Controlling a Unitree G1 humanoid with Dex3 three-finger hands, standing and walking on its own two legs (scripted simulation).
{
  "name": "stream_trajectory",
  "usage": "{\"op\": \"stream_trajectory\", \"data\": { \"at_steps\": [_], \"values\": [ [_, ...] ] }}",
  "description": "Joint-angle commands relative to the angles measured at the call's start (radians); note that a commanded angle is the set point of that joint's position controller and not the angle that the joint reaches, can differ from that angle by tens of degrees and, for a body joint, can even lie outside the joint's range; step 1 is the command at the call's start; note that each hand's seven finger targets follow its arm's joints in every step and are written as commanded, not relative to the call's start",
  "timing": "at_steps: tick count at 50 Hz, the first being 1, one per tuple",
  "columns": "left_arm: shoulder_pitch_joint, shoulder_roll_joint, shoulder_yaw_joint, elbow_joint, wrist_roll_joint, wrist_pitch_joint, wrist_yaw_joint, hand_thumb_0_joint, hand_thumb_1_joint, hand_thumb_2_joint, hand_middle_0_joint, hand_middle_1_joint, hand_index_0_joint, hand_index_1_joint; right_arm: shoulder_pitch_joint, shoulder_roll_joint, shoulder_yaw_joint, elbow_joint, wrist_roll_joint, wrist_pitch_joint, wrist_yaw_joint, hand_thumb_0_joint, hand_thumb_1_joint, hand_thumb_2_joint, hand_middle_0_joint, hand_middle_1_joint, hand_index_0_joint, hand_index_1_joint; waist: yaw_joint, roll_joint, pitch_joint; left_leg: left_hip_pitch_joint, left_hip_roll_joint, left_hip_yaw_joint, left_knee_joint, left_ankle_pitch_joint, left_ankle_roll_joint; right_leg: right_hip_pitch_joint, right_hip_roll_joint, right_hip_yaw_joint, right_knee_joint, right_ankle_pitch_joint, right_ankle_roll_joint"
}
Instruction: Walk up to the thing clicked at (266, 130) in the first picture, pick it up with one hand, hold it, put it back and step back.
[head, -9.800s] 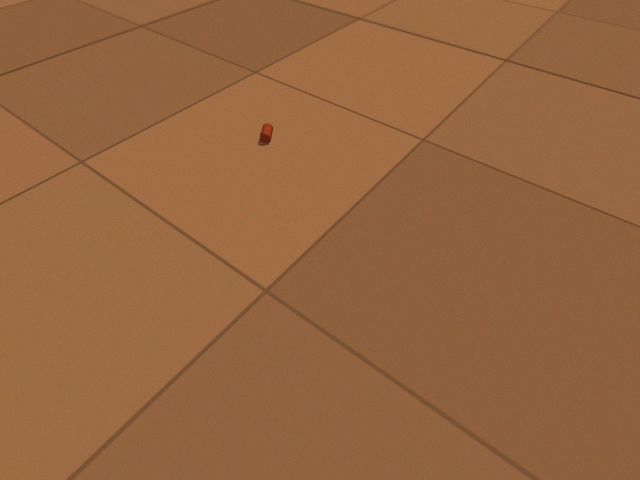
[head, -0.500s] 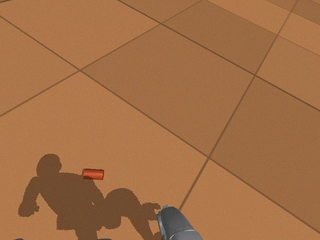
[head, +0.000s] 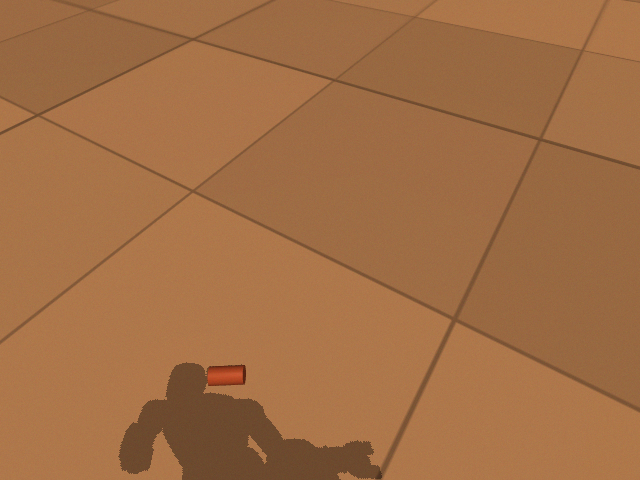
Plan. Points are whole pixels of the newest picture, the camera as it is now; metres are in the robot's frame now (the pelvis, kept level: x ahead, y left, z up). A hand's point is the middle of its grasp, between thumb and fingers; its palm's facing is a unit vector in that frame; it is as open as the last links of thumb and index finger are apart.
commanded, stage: walk up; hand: left
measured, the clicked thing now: (227, 375) +0.56 +0.31 -0.73
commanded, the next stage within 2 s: none
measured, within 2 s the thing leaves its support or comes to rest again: neither
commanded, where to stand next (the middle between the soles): +0.17 +0.03 m, yaw +3 degrees
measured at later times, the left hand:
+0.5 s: hand out of the picture +0.03 +0.33 -0.19, palm faces -0.04 -0.96 -0.28, open 7.4 cm
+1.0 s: hand out of the picture -0.05 +0.32 -0.11, palm faces +0.08 -0.88 -0.47, open 7.4 cm
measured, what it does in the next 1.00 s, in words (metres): steps on the spot: left foot, then right foot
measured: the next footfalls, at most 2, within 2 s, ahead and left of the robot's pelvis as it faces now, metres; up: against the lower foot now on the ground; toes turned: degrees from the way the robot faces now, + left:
left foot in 0.22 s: +0.12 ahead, +0.19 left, +0.00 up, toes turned +3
right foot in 0.64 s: -0.04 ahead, -0.11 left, +0.00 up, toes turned -6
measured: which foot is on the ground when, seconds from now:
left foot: up 0.00-0.20, down 0.22-0.64, up 0.66-1.00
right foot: down 0.00-0.22, up 0.24-0.62, down 0.64-1.00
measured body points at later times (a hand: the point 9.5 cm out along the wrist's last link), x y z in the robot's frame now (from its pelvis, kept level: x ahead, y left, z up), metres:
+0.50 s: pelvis -0.03 +0.04 -0.01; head -0.01 +0.12 +0.43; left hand +0.03 +0.38 -0.17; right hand +0.01 -0.31 -0.06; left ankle +0.08 +0.19 -0.72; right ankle -0.06 -0.15 -0.64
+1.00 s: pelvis -0.01 +0.02 +0.01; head +0.02 +0.00 +0.45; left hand -0.05 +0.36 -0.08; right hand +0.06 -0.28 -0.13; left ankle +0.10 +0.16 -0.70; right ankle -0.08 -0.11 -0.72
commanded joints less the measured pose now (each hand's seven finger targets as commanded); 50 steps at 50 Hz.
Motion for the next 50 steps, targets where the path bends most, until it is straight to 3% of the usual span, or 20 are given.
{"op": "stream_trajectory", "data": {
  "at_steps": [1,6,9,10,12,13,14,17,19,24,27,30,31,32,33,34,37,39,45,50],
  "values": [
    [0.104,0.332,0.106,-0.024,-0.004,-0.059,0.043,0.0,0.9,0.9,-0.2,-0.3,-0.2,-0.3,-0.062,-0.222,-0.088,-0.13,-0.02,-0.029,0.029,0.0,-0.9,-0.9,0.2,0.3,0.2,0.3,0.042,-0.089,0.066,-0.32,0.102,-0.118,-0.011,0.053,-0.009,0.174,-0.375,0.53,-0.367,-0.397,-0.179],
    [-0.074,0.259,0.077,-0.066,0.027,-0.009,-0.001,0.0,0.9,0.9,-0.2,-0.3,-0.2,-0.3,0.062,-0.19,-0.083,-0.033,0.046,-0.077,0.006,0.0,-0.9,-0.9,0.2,0.3,0.2,0.3,-0.001,-0.35,0.068,0.111,0.018,0.069,-0.252,0.124,-0.028,-0.199,-0.17,0.176,-0.328,-0.271,-0.127],
    [-0.126,0.233,0.076,-0.13,0.038,0.083,-0.023,0.0,0.9,0.9,-0.2,-0.3,-0.2,-0.3,0.241,-0.218,-0.108,0.04,0.047,-0.069,-0.089,0.0,-0.9,-0.9,0.2,0.3,0.2,0.3,-0.075,-0.237,0.053,0.242,-0.033,0.158,-0.443,0.39,-0.053,-0.214,-0.089,0.046,-0.006,0.058,-0.065],
    [-0.087,0.196,0.066,-0.134,0.03,0.093,-0.023,0.0,0.9,0.9,-0.2,-0.3,-0.2,-0.3,0.248,-0.235,-0.109,0.037,0.034,-0.073,-0.105,0.0,-0.9,-0.9,0.2,0.3,0.2,0.3,-0.077,-0.145,0.015,0.264,-0.008,0.113,-0.485,0.42,-0.047,-0.203,-0.058,0.044,0.102,0.011,-0.036],
    [0.004,0.17,0.058,-0.133,0.027,0.114,-0.013,0.0,0.9,0.9,-0.2,-0.3,-0.2,-0.3,0.204,-0.371,-0.132,-0.015,0.005,-0.087,-0.122,0.0,-0.9,-0.9,0.2,0.3,0.2,0.3,-0.039,0.075,-0.035,0.206,0.418,-0.516,-0.676,0.27,0.119,-0.332,0.023,0.135,0.471,-0.276,0.037],
    [0.054,0.244,0.078,-0.099,0.028,0.135,-0.003,0.0,0.9,0.9,-0.2,-0.3,-0.2,-0.3,0.121,-0.415,-0.145,-0.05,0.027,-0.082,-0.125,0.0,-0.9,-0.9,0.2,0.3,0.2,0.3,-0.016,-0.019,-0.032,0.083,0.539,-0.591,-0.722,0.141,0.241,-0.265,-0.019,0.19,0.625,-0.267,0.046],
    [0.055,0.273,0.084,-0.079,0.027,0.136,0.001,0.0,0.9,0.9,-0.2,-0.3,-0.2,-0.3,0.06,-0.42,-0.148,-0.067,0.027,-0.083,-0.127,0.0,-0.9,-0.9,0.2,0.3,0.2,0.3,-0.01,-0.003,-0.007,0.022,0.548,-0.619,-0.746,0.035,0.274,-0.261,-0.047,0.198,0.697,-0.249,0.046],
    [0.101,0.289,0.115,-0.037,0.018,0.131,-0.016,0.0,0.9,0.9,-0.2,-0.3,-0.2,-0.3,0.049,-0.341,-0.134,-0.062,0.021,-0.091,-0.132,0.0,-0.9,-0.9,0.2,0.3,0.2,0.3,0.023,0.038,-0.037,0.068,0.328,-0.28,-0.635,0.12,0.147,-0.264,-0.029,0.245,0.738,-0.121,0.055],
    [0.125,0.289,0.124,-0.042,0.028,0.134,-0.035,0.0,0.9,0.9,-0.2,-0.3,-0.2,-0.3,0.101,-0.351,-0.141,-0.043,0.022,-0.097,-0.127,0.0,-0.9,-0.9,0.2,0.3,0.2,0.3,0.018,0.12,-0.081,0.117,0.298,-0.257,-0.643,-0.007,0.114,-0.27,-0.012,0.219,0.728,-0.071,0.061],
    [0.193,0.278,0.107,0.015,0.001,0.103,-0.069,0.0,0.9,0.9,-0.2,-0.3,-0.2,-0.3,0.022,-0.344,-0.132,-0.098,0.006,-0.103,-0.073,0.0,-0.9,-0.9,0.2,0.3,0.2,0.3,0.017,0.327,-0.121,0.122,0.231,-0.194,-0.728,-0.438,0.123,-0.191,-0.032,0.021,0.472,-0.183,0.081],
    [0.231,0.271,0.098,0.034,-0.003,0.071,-0.063,0.0,0.9,0.9,-0.2,-0.3,-0.2,-0.3,-0.049,-0.344,-0.133,-0.133,-0.025,-0.063,-0.034,0.0,-0.9,-0.9,0.2,0.3,0.2,0.3,0.023,0.433,-0.033,-0.097,0.236,-0.159,-0.796,-0.419,0.143,0.061,-0.036,-0.09,0.238,-0.343,0.079],
    [0.406,0.236,0.109,0.121,0.002,0.053,-0.043,0.0,0.9,0.9,-0.2,-0.3,-0.2,-0.3,-0.089,-0.315,-0.133,-0.13,-0.033,-0.026,-0.042,0.0,-0.9,-0.9,0.2,0.3,0.2,0.3,0.129,0.211,0.005,-0.2,0.138,-0.039,-0.506,-0.331,0.097,0.298,-0.025,-0.156,-0.176,-0.229,0.047],
    [0.478,0.283,0.125,0.149,0.023,0.046,-0.028,0.0,0.9,0.9,-0.2,-0.3,-0.2,-0.3,-0.091,-0.221,-0.108,-0.138,-0.024,-0.019,-0.049,0.0,-0.9,-0.9,0.2,0.3,0.2,0.3,0.178,-0.073,0.081,-0.383,0.03,0.068,-0.183,-0.314,0.032,0.392,-0.032,-0.071,-0.329,-0.232,0.029],
    [0.403,0.355,0.136,0.094,0.041,0.043,-0.017,0.0,0.9,0.9,-0.2,-0.3,-0.2,-0.3,-0.056,-0.109,-0.068,-0.15,0.017,-0.026,-0.052,0.0,-0.9,-0.9,0.2,0.3,0.2,0.3,0.159,-0.362,0.166,-0.573,-0.069,-0.011,0.208,-0.214,0.01,0.229,-0.266,0.412,-0.373,-0.495,-0.001],
    [0.214,0.355,0.127,0.013,0.036,0.024,0.003,0.0,0.9,0.9,-0.2,-0.3,-0.2,-0.3,-0.019,-0.153,-0.08,-0.155,0.029,-0.022,-0.054,0.0,-0.9,-0.9,0.2,0.3,0.2,0.3,0.056,-0.137,0.26,-0.622,-0.029,-0.17,0.227,0.007,0.004,0.063,-0.413,0.585,-0.497,-0.701,-0.024],
    [0.114,0.382,0.126,-0.026,0.029,0.009,0.006,0.0,0.9,0.9,-0.2,-0.3,-0.2,-0.3,-0.051,-0.234,-0.105,-0.156,0.047,-0.033,-0.046,0.0,-0.9,-0.9,0.2,0.3,0.2,0.3,0.035,-0.083,0.28,-0.551,0.02,-0.179,0.147,0.086,-0.001,-0.007,-0.466,0.603,-0.606,-0.75,-0.044],
    [0.036,0.339,0.105,-0.013,0.02,-0.05,0.001,0.0,0.9,0.9,-0.2,-0.3,-0.2,-0.3,0.033,-0.279,-0.131,-0.08,0.065,-0.043,-0.003,0.0,-0.9,-0.9,0.2,0.3,0.2,0.3,-0.045,-0.12,0.181,-0.318,0.028,-0.165,0.151,0.274,-0.019,0.0,-0.315,0.33,-0.568,-0.527,-0.001],
    [0.033,0.306,0.102,-0.013,0.013,-0.063,0.006,0.0,0.9,0.9,-0.2,-0.3,-0.2,-0.3,0.083,-0.256,-0.119,-0.061,0.058,-0.042,0.013,0.0,-0.9,-0.9,0.2,0.3,0.2,0.3,-0.053,-0.178,0.158,-0.292,0.033,-0.145,0.114,0.322,-0.029,0.038,-0.289,0.212,-0.509,-0.441,-0.045],
    [0.182,0.278,0.099,0.017,0.009,-0.07,0.007,0.0,0.9,0.9,-0.2,-0.3,-0.2,-0.3,-0.059,-0.2,-0.093,-0.118,0.043,-0.047,0.046,0.0,-0.9,-0.9,0.2,0.3,0.2,0.3,0.052,-0.237,0.154,-0.261,0.05,-0.074,-0.196,0.28,-0.019,0.203,-0.262,0.058,-0.435,-0.184,-0.08],
    [0.182,0.292,0.085,-0.017,-0.005,-0.037,0.003,0.0,0.9,0.9,-0.2,-0.3,-0.2,-0.3,-0.064,-0.183,-0.083,-0.11,0.031,-0.066,0.034,0.0,-0.9,-0.9,0.2,0.3,0.2,0.3,0.045,-0.232,0.059,0.002,0.044,0.081,-0.405,0.204,0.004,0.209,-0.299,-0.017,-0.235,0.249,-0.103]
  ]
}}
